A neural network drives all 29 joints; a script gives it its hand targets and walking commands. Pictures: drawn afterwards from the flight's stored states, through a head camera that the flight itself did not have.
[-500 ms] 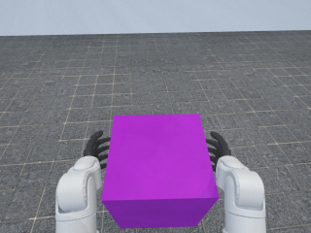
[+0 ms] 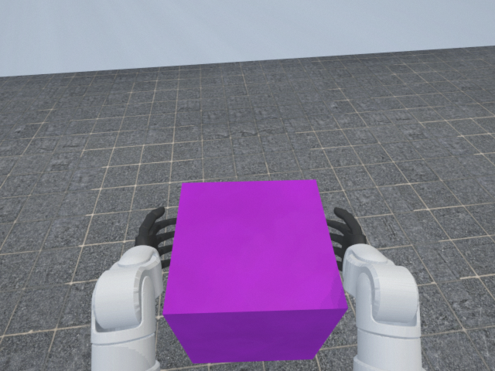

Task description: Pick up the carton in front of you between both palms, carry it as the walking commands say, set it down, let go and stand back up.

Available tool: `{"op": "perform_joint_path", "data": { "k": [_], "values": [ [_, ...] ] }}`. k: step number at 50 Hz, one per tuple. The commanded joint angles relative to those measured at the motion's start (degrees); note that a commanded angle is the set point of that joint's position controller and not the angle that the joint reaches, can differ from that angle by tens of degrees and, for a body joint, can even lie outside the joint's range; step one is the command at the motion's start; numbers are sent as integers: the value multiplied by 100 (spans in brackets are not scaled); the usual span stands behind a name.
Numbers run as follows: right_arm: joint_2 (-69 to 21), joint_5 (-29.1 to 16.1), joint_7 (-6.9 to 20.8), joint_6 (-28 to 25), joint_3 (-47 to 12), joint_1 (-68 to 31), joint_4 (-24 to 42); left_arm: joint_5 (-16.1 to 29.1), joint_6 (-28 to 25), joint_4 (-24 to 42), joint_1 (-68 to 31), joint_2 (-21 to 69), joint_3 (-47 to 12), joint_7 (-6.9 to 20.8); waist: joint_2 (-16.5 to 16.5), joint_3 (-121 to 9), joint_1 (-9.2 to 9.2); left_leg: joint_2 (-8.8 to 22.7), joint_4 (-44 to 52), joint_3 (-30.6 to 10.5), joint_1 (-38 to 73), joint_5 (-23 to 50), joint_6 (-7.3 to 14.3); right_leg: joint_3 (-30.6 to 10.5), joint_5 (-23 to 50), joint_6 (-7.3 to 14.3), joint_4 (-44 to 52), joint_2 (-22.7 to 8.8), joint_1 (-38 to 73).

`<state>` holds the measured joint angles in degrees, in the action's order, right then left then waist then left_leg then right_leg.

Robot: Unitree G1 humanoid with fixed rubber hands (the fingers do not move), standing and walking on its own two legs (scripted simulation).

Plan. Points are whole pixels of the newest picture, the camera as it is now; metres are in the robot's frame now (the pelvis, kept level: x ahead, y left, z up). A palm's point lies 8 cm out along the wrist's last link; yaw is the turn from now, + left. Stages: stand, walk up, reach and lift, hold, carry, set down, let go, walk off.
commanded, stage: carry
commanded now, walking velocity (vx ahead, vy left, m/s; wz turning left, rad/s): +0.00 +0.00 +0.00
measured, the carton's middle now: (251, 276) +0.27 +0.00 +0.02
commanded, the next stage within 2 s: none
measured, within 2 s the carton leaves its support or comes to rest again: neither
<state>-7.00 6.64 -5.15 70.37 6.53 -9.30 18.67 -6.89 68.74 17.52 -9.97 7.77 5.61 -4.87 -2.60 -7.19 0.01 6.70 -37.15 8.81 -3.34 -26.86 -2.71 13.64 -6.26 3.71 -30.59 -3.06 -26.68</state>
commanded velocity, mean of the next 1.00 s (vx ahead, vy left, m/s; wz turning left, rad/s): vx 0.00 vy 0.00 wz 0.00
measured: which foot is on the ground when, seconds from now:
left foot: up 0.00-0.28, down 0.30-1.00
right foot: down 0.00-1.00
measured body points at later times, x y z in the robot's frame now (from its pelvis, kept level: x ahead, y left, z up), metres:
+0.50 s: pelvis +0.20 +0.02 +0.01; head +0.18 +0.03 +0.46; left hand +0.48 +0.16 +0.09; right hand +0.47 -0.14 +0.10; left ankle +0.21 +0.11 -0.72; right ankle +0.10 -0.10 -0.72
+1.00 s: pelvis +0.20 +0.01 +0.01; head +0.17 +0.01 +0.46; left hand +0.48 +0.15 +0.08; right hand +0.46 -0.15 +0.08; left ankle +0.21 +0.11 -0.72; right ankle +0.10 -0.09 -0.72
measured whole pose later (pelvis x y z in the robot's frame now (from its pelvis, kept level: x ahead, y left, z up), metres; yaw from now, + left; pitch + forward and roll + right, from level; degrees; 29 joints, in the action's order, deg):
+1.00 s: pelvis +0.20 +0.01 +0.01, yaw -2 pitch +3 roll +0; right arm -7.4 8.0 -4.3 67.3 5.6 -7.3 14.5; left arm -7.8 66.5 14.4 -7.8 7.5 5.8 -3.9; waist 0.4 -7.5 0.1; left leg 3.5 -33.2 10.1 -19.5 -16.5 1.1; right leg 10.3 -23.8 -1.4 -30.1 -4.6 -8.8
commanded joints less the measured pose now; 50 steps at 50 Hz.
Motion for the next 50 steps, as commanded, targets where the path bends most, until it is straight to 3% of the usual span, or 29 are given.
{"op": "perform_joint_path", "data": {
  "k": [1,2,3,4,5,8,11,14,15,16,17,18,19,23,27,35,42,46,50],
  "values": [
    [-4955,-2376,1516,31,-4173,-2756,336,2282,93,21,-2058,5032,-3836,1476,1812,-1614,144,-654,-3401,-439,-3298,-436,33,-3322,3008,1023,1278,-2206,4175],
    [-5156,-2403,1528,-41,-4187,-2821,353,2361,50,134,-2193,5268,-3900,1493,1355,-1705,149,-417,-3510,-667,-3262,-375,150,-2721,3752,972,1087,-2071,3979],
    [-5322,-2421,1528,-119,-4227,-2887,411,2412,-9,254,-2306,5463,-3956,1512,883,-1668,130,-189,-3133,-773,-3165,-151,214,-2250,3783,727,1075,-1938,3678],
    [-5435,-2421,1513,-194,-4258,-2898,476,2458,-65,347,-2395,5616,-4013,1529,717,-1625,88,-22,-2401,-832,-2943,145,233,-1840,3444,464,1229,-1769,3405],
    [-5484,-2395,1483,-258,-4313,-2889,570,2488,-123,409,-2429,5707,-4069,1547,827,-1614,63,-68,-1770,-689,-2613,329,224,-1505,3242,282,1313,-1592,3165],
    [-5619,-2292,1383,-377,-4342,-2491,617,2548,-184,584,-2237,5641,-4104,1576,1066,-1703,36,-342,-334,-319,-1914,559,140,-805,3263,311,1285,-1307,2884],
    [-5423,-2245,1328,-375,-4346,-2381,876,2516,-184,741,-2013,5402,-4109,1586,1293,-1706,77,-467,572,-26,-1580,1580,138,-485,3391,224,1060,-1200,2870],
    [-5181,-2265,1367,-236,-4301,-2340,953,2413,-104,758,-1985,5147,-4063,1544,929,-1514,19,-247,1819,86,-599,3436,102,-285,1936,-192,569,-864,2283],
    [-5054,-2276,1400,-162,-4250,-2314,907,2345,-64,662,-1940,5041,-4025,1524,715,-1527,9,155,1748,-192,-36,3980,122,-330,1177,-319,385,-821,1833],
    [-4912,-2260,1434,-101,-4173,-2353,795,2293,-5,609,-1958,4949,-4016,1500,108,-1575,40,719,1263,-672,382,5789,314,-353,149,-499,129,-592,1450],
    [-4872,-2208,1472,-84,-4095,-2335,537,2293,91,618,-2035,4889,-4057,1482,-331,-1649,50,954,1080,-858,569,6051,643,-588,-465,-630,329,-515,1357],
    [-4919,-2199,1496,-76,-4020,-2213,319,2295,162,598,-2152,4835,-4060,1484,-537,-1484,40,922,1199,-953,227,5590,696,-616,-698,-657,381,-514,1509],
    [-4973,-2195,1513,-59,-3952,-2165,157,2300,204,467,-2244,4855,-4077,1491,-463,-1384,30,797,1214,-879,31,5471,664,-649,-451,-663,368,-544,1664],
    [-5140,-2222,1533,-76,-3933,-2337,-54,2348,181,165,-2373,5079,-4102,1524,-166,-1455,6,476,753,-512,16,6290,546,-601,1028,-706,204,-549,1749],
    [-5300,-2336,1512,-132,-4037,-2704,202,2410,102,249,-2534,5274,-4095,1508,-30,-1663,-7,449,555,-475,169,6552,587,-599,1081,-734,223,-479,1766],
    [-5262,-2357,1477,-136,-4160,-2660,436,2326,57,300,-2259,5263,-3998,1479,440,-1683,10,191,379,-305,-502,5108,438,-666,2745,-617,76,-647,2332],
    [-5213,-2296,1511,-142,-4165,-2502,279,2273,38,209,-2178,5228,-4026,1494,307,-1523,11,259,429,-370,-457,4986,451,-644,2166,-596,145,-648,2153],
    [-5247,-2176,1545,-270,-4178,-2412,45,2211,-75,28,-2176,5233,-4101,1537,344,-1394,6,262,409,-377,-669,4222,457,-651,1911,-537,192,-715,2111],
    [-5250,-2057,1584,-526,-4186,-2530,-151,2094,-349,-197,-2270,5240,-4113,1575,294,-1133,14,291,616,-416,-701,3867,440,-661,978,-487,310,-684,1801]
  ]
}}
